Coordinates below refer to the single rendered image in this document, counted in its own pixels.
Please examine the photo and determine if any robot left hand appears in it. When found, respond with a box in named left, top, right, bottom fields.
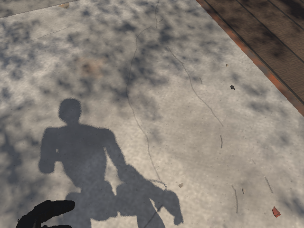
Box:
left=15, top=199, right=75, bottom=228

